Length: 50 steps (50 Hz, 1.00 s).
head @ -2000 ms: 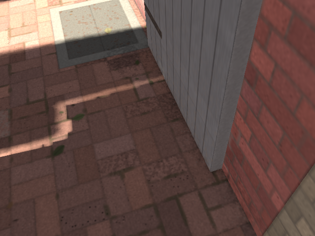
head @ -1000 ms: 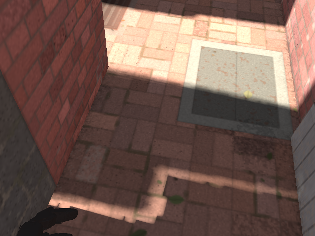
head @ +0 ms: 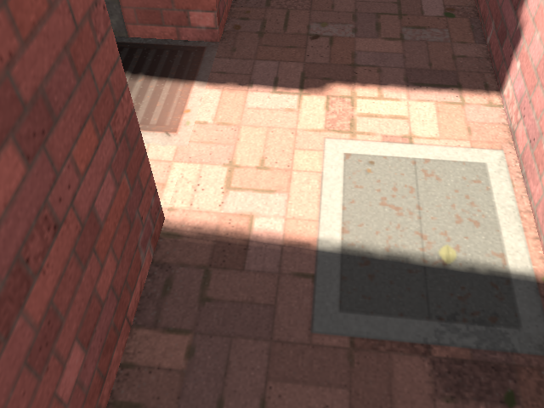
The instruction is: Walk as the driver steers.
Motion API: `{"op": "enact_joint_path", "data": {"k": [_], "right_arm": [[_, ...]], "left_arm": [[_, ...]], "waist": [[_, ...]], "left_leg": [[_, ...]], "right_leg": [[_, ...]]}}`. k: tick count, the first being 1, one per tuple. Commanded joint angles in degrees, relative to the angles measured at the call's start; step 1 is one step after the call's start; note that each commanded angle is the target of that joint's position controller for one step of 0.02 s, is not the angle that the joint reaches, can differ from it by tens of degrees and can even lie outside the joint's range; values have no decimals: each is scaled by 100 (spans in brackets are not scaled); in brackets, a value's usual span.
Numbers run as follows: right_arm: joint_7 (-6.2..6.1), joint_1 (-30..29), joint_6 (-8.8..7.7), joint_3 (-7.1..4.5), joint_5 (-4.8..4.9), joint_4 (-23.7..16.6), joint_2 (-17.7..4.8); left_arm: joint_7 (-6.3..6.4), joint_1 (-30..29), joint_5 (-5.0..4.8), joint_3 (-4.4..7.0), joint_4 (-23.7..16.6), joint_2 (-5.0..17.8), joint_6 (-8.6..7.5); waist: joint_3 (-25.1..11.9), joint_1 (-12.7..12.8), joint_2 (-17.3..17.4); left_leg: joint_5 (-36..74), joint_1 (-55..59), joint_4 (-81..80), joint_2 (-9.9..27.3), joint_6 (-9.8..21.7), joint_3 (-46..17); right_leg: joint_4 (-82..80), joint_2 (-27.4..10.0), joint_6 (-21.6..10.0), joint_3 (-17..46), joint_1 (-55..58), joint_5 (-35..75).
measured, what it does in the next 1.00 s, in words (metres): walks ahead, turning right: left foot, then right foot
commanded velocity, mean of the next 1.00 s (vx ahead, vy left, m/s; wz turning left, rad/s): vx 0.43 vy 0.00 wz -0.38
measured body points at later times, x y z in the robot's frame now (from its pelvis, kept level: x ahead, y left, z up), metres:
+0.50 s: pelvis +0.24 -0.04 -0.01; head +0.27 -0.05 +0.44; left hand +0.34 +0.23 -0.13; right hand +0.34 -0.36 -0.09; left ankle +0.34 +0.04 -0.73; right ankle +0.02 -0.11 -0.68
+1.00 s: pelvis +0.47 -0.19 +0.01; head +0.48 -0.23 +0.45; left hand +0.69 +0.01 -0.09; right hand +0.41 -0.47 -0.14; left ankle +0.46 -0.01 -0.64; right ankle +0.48 -0.29 -0.73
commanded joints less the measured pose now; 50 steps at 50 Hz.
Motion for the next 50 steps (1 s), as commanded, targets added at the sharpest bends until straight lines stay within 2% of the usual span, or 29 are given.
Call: {"op": "enact_joint_path", "data": {"k": [1,2,3,5,7,8,14,16,17,20,21,22,23,24,25,27,29,33,35,38,39,41,42,43,44,45,46,49,50], "right_arm": [[168,-519,-352,-18,-159,-840,-159],[235,-622,-523,-110,7,-738,-483],[301,-571,-667,-161,106,-708,-721],[317,-601,-797,-197,-7,-512,-827],[444,-948,-793,-148,-133,-605,-650],[468,-1149,-760,-105,-40,-640,-434],[503,-1758,-673,30,-30,-824,-140],[451,-1708,-664,-22,30,-840,-236],[441,-1646,-664,-36,-6,-878,-257],[371,-961,-746,-217,-12,-691,-625],[321,-271,-769,-329,-3,-496,-808],[297,650,-762,-384,-88,-365,-1000],[278,1154,-678,-459,-57,-294,-1329],[325,871,-668,-378,-17,-265,-917],[316,529,-665,-280,8,-390,-484],[335,194,-597,-189,-132,-345,-188],[360,157,-588,-143,-167,-236,-115],[420,273,-601,-207,20,-89,-456],[448,170,-626,-238,-15,-133,-721],[500,462,-645,-202,39,-39,-838],[545,571,-632,-206,79,64,-931],[548,597,-609,-160,97,150,-895],[568,450,-544,-101,113,105,-754],[567,527,-511,33,31,88,-443],[578,1207,-566,244,-97,-153,211],[519,1306,-704,187,222,0,-197],[446,1009,-761,115,406,-41,-487],[270,653,-641,64,-33,-33,-621],[280,674,-505,39,-53,13,-518]], "left_arm": [[87,1691,35,479,113,1665,-110],[64,1502,69,360,-64,1194,-273],[86,1348,9,274,-123,893,-384],[153,988,-86,188,-264,671,-410],[207,1082,-35,130,-277,607,-354],[257,1153,-91,125,-222,522,-321],[357,1412,-113,226,-184,764,-285],[349,1584,-132,196,-82,592,-296],[340,1638,-239,221,-46,557,-361],[391,1515,-141,253,-11,516,-348],[389,1363,-55,238,-95,516,-298],[386,1279,51,146,-271,273,-276],[347,2117,-79,-27,-300,-342,-310],[378,2364,-196,16,-137,171,-303],[379,1785,-212,103,-89,557,-321],[382,1228,-201,71,-141,465,-415],[323,1054,-256,24,-229,247,-416],[212,292,-76,-222,-612,-191,-412],[166,10,-63,-317,-780,-148,-441],[84,-303,-102,-245,-867,192,-407],[85,-289,-27,-267,-849,194,-372],[140,100,3,-151,-670,441,-335],[212,868,137,-44,-430,658,-280],[275,1794,147,97,-150,930,-230],[317,2165,267,191,-106,1672,-188],[194,2280,258,155,-111,1397,-270],[85,1780,226,49,-80,1074,-395],[8,461,267,-82,-161,681,-555],[79,326,315,-117,-123,601,-523]], "waist": [[-481,447,-1993],[-535,511,-1021],[-488,379,-836],[-171,218,-669],[-50,120,-548],[31,99,-384],[322,286,-697],[288,277,-757],[418,217,-966],[32,-200,-1013],[-497,-532,-810],[-1419,-856,-362],[-2109,-510,1659],[-1967,-350,1757],[-1041,-467,1073],[-134,-382,403],[174,-217,573],[514,-261,462],[504,-300,464],[367,-399,453],[357,-341,348],[138,-3,358],[-247,414,256],[-798,844,-119],[-1351,387,-1969],[-1553,524,-1582],[-706,464,-1087],[-265,-142,-352],[-310,-241,-331]], "left_leg": [[-2057,-3423,2916,-829,-21,-326],[-1880,-3761,3620,-566,62,-1208],[-1339,-3769,3704,-374,216,-1315],[-352,-3575,3252,-194,243,-1312],[252,-3075,2645,-268,161,-1228],[444,-3155,2318,-405,156,-1132],[1873,-1707,156,-927,16,-809],[2092,-1268,-171,-940,48,-957],[2263,-1274,-379,-886,119,-1101],[1644,-568,-516,-945,424,-1099],[1666,374,-574,-836,581,-1147],[1119,1769,-427,-50,875,-1907],[231,3721,-752,1388,1735,-4510],[-788,3378,-1245,1677,1841,-5438],[-752,2519,-1361,1334,1626,-4521],[390,1271,-1588,857,1454,-3272],[696,732,-1866,544,1383,-2588],[1082,410,-2234,484,1644,-1982],[1443,174,-2290,342,1599,-1640],[1732,401,-2306,364,1532,-1406],[1772,524,-2185,415,1474,-1318],[2623,575,-1659,451,1281,-1163],[3023,458,-650,159,1054,-917],[2323,-137,757,-183,801,-628],[-618,-1696,3002,-1060,382,-646],[-1826,-2479,4166,-1298,342,-1624],[-1525,-3113,4610,-1070,415,-1854],[-259,-2175,3776,-334,349,-1519],[-45,-1836,3657,-367,313,-1623]], "right_leg": [[-1318,-1621,-1625,3943,2617,-39],[-1466,-1785,-1822,4100,2719,8],[-1360,-1595,-1647,3569,2712,131],[-1407,-1344,-1317,2906,2320,949],[-1590,-1143,-1319,2536,1918,1942],[-1673,-1148,-1284,2392,1908,2152],[-1965,-640,-975,1837,710,1583],[-1923,-700,-853,2057,762,1409],[-1998,-818,-832,2200,872,1354],[-1118,-849,-649,2200,1417,2683],[-170,-528,-504,2022,1297,3149],[1212,-232,-389,1896,704,2130],[3083,655,-38,1383,-1227,-1367],[4220,223,-32,1347,-1931,-1842],[4562,-30,-16,1246,-2172,-1296],[4485,-338,4,948,-1977,-650],[3805,-525,-34,849,-1716,-493],[2214,-736,94,375,-1766,-456],[1409,-697,108,153,-1303,171],[750,-504,111,-10,-790,1049],[600,-454,51,-29,-634,1019],[346,-305,-135,-73,104,1164],[280,-222,-227,-82,979,1052],[336,-454,-333,158,2128,943],[-736,-1939,-1200,3121,3216,-501],[-1814,-2384,-1542,4731,3248,-1678],[-1817,-2298,-1386,4149,2868,-1017],[-1497,-1684,-1057,1694,1462,3293],[-1510,-1633,-958,1481,1253,3950]]}}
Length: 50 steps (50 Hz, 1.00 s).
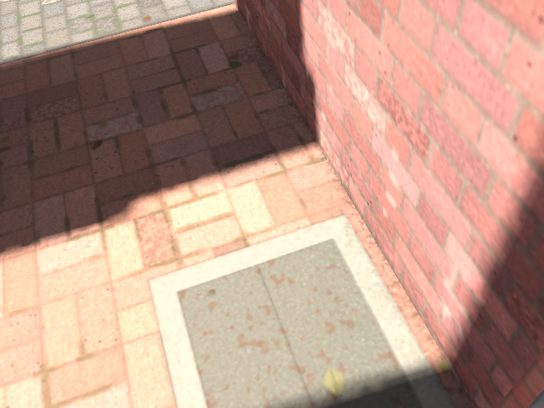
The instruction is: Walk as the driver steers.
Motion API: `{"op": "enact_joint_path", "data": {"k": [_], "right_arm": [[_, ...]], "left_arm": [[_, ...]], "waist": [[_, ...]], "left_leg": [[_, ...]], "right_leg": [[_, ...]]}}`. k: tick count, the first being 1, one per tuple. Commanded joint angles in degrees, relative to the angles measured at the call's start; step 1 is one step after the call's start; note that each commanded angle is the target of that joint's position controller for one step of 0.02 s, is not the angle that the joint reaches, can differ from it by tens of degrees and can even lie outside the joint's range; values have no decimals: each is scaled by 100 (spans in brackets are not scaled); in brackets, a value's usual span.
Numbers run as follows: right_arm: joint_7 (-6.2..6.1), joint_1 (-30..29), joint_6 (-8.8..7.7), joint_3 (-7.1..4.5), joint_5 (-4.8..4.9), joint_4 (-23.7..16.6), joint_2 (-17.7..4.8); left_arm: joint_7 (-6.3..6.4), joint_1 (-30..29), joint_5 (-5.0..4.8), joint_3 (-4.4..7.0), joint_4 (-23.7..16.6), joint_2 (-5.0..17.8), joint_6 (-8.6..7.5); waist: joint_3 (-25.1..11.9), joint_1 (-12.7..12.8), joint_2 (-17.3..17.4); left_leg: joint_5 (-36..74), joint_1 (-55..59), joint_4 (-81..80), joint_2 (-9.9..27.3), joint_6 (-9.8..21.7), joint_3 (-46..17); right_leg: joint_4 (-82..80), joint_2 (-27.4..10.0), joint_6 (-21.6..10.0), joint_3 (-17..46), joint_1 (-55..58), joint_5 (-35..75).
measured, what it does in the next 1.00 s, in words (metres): walks ahead: left foot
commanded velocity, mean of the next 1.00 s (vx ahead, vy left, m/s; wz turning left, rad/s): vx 0.07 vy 0.00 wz -0.02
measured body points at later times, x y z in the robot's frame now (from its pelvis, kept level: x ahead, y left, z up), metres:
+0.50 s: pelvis +0.13 +0.05 +0.00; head +0.16 +0.05 +0.45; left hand +0.21 +0.33 -0.14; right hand +0.25 -0.22 -0.13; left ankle +0.18 +0.17 -0.74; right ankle +0.06 -0.09 -0.74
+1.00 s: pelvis +0.12 +0.08 -0.01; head +0.14 +0.07 +0.44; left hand +0.11 +0.35 -0.14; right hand +0.25 -0.18 -0.14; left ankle +0.18 +0.17 -0.74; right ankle +0.06 -0.09 -0.74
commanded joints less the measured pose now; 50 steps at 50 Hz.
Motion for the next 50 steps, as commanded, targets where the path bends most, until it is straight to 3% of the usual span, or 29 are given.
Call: {"op": "enact_joint_path", "data": {"k": [1,3,5,8,11,14,15,16,17,18,19,20,21,22,23,24,25,29,35,39,50], "right_arm": [[-69,498,213,-193,-126,-83,-520],[-44,454,367,-210,-90,-2,-364],[-19,204,428,-223,-149,-38,-284],[126,-404,470,-122,-234,-125,-37],[187,-696,445,-137,-218,-121,-246],[162,-735,381,-130,-265,-64,-331],[148,-690,358,-131,-303,-20,-381],[93,-622,353,-185,-320,38,-662],[31,-736,384,-227,-273,79,-942],[21,-813,438,-194,-178,141,-665],[9,-783,503,-172,-113,200,-487],[-1,-746,542,-159,-129,254,-430],[14,-717,540,-163,-198,264,-441],[25,-715,531,-179,-204,327,-475],[-13,-853,524,-207,-151,312,-490],[-50,-775,475,-192,-133,317,-459],[-74,-766,465,-175,-197,336,-433],[-133,-945,482,-173,-202,276,-432],[-157,-1027,536,-196,-192,187,-409],[-129,-1062,535,-192,-189,109,-312],[-138,-1068,589,-200,-197,-2,-132]], "left_arm": [[82,-47,74,167,-75,919,-67],[183,-115,93,54,47,790,-15],[277,-118,96,16,201,845,49],[394,33,87,-16,434,940,148],[403,165,81,24,638,1103,229],[416,62,-42,9,756,1037,327],[425,153,-91,-15,825,942,348],[434,462,-18,-35,878,875,323],[419,1003,91,-56,950,857,275],[429,996,104,-92,1012,861,272],[428,768,74,-109,1001,916,297],[450,596,20,-121,995,926,339],[481,493,39,-129,983,915,385],[502,503,59,-154,977,850,434],[507,525,30,-133,986,858,459],[465,509,-3,-115,975,920,434],[416,501,-26,-125,975,868,406],[376,479,-16,-121,1081,822,419],[426,614,-56,-107,1262,790,460],[540,738,-116,-129,1352,718,363],[502,1080,-93,-171,1493,601,231]], "waist": [[-715,-172,-503],[-678,-261,-598],[-644,-257,-836],[-528,-67,-1008],[-482,55,-1013],[-476,-19,-953],[-511,-59,-791],[-739,90,-405],[-1001,481,29],[-1125,387,68],[-1025,237,-79],[-983,156,-201],[-983,97,-233],[-1028,144,-85],[-1068,177,-40],[-1138,139,-82],[-1173,150,-65],[-944,150,12],[-738,110,-20],[-626,103,18],[-370,87,-271]], "left_leg": [[604,-298,-235,421,-145,-524],[1137,-56,-844,164,-305,-553],[1783,69,-1745,106,-432,-503],[2407,481,-2931,218,-478,-193],[1984,503,-3248,255,-427,-137],[1856,625,-4044,269,-258,-76],[2745,934,-4724,284,-155,-107],[4820,1456,-4700,455,-77,-312],[6050,2056,-4152,558,180,-356],[5754,2165,-4047,477,322,-278],[5047,2151,-4176,383,301,-285],[4821,2097,-4263,328,280,-298],[4813,2097,-4238,319,264,-278],[4832,2064,-4212,276,293,-267],[4688,2090,-4076,251,417,-260],[4641,2068,-4097,289,468,-310],[4489,2077,-4087,323,525,-369],[3810,1744,-4193,363,561,-508],[2626,1478,-4360,283,497,-586],[1853,1296,-4518,306,412,-692],[1426,1178,-4492,100,402,-473]], "right_leg": [[-1264,-1569,-692,1334,916,3900],[-1307,-1374,-697,685,670,4443],[-1332,-1177,-650,306,638,4042],[-1391,-1099,-551,174,551,3430],[-1235,-1291,-602,362,814,3352],[-784,-1360,-483,551,1103,3280],[-570,-1177,-253,531,1142,3110],[-339,-858,5,421,1084,2744],[-489,-608,255,412,810,2150],[-675,-487,454,283,836,1586],[-665,-382,549,166,724,1242],[-546,-379,567,105,677,1107],[-432,-347,564,39,621,912],[-450,-358,589,34,650,760],[-405,-354,610,9,611,469],[-368,-367,664,21,613,324],[-329,-373,681,-19,608,98],[-333,-387,722,-44,536,-292],[-429,-385,740,-77,500,-502],[-403,-427,772,-100,462,-734],[-508,-505,721,-96,211,-872]]}}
